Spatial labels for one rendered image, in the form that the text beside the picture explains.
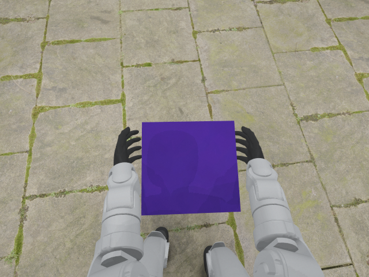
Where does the robot left foot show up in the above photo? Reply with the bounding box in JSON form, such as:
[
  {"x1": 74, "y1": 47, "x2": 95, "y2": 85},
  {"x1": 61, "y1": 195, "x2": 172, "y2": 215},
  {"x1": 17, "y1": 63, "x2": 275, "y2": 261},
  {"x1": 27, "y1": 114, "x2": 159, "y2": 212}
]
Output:
[{"x1": 155, "y1": 227, "x2": 169, "y2": 242}]

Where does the left robot upper arm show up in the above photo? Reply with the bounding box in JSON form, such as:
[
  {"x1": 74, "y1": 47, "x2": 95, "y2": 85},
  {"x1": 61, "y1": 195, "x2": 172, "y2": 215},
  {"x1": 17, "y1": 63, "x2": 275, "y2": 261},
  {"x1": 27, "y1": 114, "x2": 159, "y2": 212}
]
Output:
[{"x1": 89, "y1": 260, "x2": 150, "y2": 277}]

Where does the right robot shin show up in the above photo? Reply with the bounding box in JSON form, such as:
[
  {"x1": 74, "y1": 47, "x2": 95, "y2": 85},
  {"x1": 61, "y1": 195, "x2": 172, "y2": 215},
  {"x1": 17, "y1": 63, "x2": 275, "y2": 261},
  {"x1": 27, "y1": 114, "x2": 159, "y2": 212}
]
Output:
[{"x1": 210, "y1": 242, "x2": 226, "y2": 251}]

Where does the carton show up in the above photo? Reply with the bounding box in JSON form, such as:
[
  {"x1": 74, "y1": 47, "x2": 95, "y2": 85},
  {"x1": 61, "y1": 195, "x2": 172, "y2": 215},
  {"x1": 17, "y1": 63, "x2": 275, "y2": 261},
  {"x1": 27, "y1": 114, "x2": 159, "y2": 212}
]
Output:
[{"x1": 141, "y1": 121, "x2": 241, "y2": 215}]

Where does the right robot hand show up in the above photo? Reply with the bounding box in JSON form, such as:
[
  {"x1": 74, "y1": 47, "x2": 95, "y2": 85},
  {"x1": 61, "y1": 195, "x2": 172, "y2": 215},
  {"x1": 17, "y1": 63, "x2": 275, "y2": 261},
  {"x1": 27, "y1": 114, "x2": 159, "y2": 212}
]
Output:
[{"x1": 235, "y1": 126, "x2": 265, "y2": 164}]

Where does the robot right forearm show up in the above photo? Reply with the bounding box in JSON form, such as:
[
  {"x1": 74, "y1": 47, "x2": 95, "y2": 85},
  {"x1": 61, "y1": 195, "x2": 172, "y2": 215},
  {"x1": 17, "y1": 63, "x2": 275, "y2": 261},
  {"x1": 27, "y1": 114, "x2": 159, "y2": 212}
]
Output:
[{"x1": 246, "y1": 158, "x2": 316, "y2": 261}]

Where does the robot left forearm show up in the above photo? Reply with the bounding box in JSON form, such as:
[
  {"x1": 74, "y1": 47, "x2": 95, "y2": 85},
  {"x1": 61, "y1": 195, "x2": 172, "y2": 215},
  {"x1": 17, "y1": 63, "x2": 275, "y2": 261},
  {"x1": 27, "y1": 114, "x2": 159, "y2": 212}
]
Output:
[{"x1": 87, "y1": 162, "x2": 144, "y2": 277}]

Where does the left robot hand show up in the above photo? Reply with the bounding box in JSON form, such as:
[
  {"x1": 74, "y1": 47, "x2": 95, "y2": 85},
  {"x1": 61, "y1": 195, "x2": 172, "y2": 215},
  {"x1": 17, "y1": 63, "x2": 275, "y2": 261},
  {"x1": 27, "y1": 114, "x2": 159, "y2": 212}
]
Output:
[{"x1": 114, "y1": 127, "x2": 142, "y2": 165}]

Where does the right robot upper arm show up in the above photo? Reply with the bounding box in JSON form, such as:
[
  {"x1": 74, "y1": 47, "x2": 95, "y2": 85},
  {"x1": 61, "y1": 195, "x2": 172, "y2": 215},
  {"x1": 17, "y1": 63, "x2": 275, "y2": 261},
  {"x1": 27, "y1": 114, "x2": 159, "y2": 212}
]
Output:
[{"x1": 253, "y1": 247, "x2": 324, "y2": 277}]

